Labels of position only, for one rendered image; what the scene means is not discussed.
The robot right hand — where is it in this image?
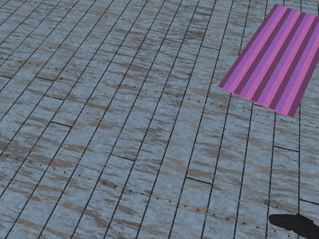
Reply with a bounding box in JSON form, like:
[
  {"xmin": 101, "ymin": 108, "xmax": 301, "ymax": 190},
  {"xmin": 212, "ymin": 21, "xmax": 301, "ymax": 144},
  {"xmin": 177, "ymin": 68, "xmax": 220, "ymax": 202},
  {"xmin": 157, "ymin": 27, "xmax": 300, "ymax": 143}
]
[{"xmin": 268, "ymin": 213, "xmax": 319, "ymax": 239}]

